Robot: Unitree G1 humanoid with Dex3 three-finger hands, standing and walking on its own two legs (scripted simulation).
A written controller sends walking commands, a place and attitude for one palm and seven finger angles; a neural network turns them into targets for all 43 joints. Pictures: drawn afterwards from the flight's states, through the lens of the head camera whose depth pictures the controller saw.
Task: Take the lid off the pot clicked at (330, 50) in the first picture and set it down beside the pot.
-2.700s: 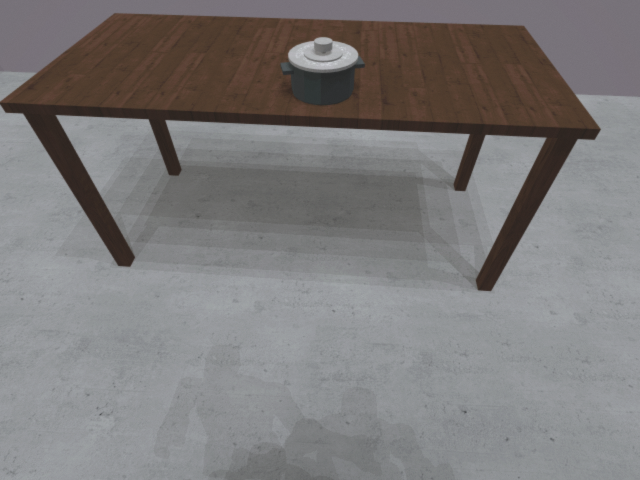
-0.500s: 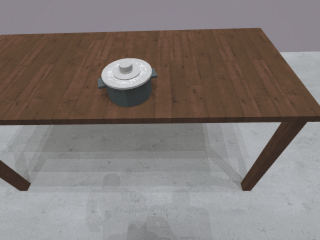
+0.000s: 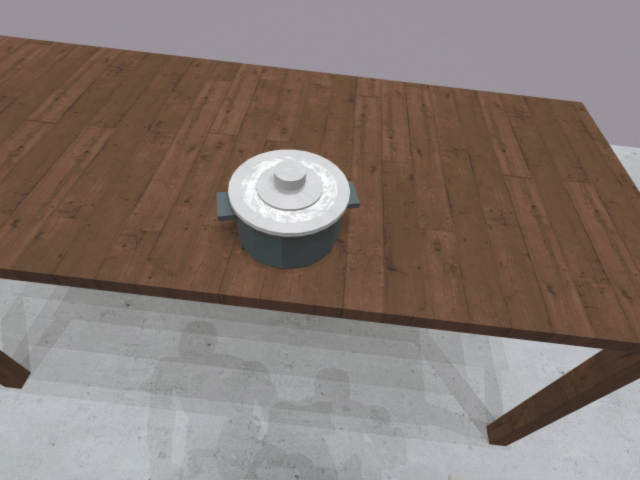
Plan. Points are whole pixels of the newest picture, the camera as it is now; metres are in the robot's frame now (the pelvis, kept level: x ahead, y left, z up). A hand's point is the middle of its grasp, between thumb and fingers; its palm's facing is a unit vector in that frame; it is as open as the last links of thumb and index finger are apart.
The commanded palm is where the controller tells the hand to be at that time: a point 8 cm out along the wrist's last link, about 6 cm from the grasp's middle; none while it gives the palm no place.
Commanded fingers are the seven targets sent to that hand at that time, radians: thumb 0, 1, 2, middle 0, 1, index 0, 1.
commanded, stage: come to a stop and stand still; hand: left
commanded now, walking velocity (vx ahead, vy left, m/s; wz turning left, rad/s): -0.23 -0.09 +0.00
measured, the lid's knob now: (290, 175) +0.50 +0.11 +0.09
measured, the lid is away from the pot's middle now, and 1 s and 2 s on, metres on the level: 0.00 0.00 0.00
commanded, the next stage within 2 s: look again from close up in 1.88 s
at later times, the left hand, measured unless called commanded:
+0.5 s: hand out of the picture +0.06 +0.16 -0.16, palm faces +0.03 -0.97 -0.24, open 7.3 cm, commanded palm none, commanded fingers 0.00 0.90 0.90 -0.20 -0.30 -0.20 -0.30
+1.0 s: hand out of the picture -0.02 +0.23 -0.17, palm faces -0.01 -0.97 -0.24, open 7.3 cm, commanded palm none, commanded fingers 0.00 0.90 0.90 -0.20 -0.30 -0.20 -0.30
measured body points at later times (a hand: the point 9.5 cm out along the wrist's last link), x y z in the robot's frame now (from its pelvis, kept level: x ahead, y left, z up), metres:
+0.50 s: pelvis +0.01 -0.03 +0.01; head +0.03 -0.04 +0.46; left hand +0.06 +0.21 -0.14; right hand +0.03 -0.27 -0.15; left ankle -0.02 +0.10 -0.69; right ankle +0.02 -0.14 -0.73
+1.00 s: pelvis -0.01 +0.04 +0.00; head +0.00 +0.03 +0.45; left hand -0.02 +0.28 -0.15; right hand +0.04 -0.20 -0.15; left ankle -0.02 +0.10 -0.73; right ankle +0.02 -0.14 -0.73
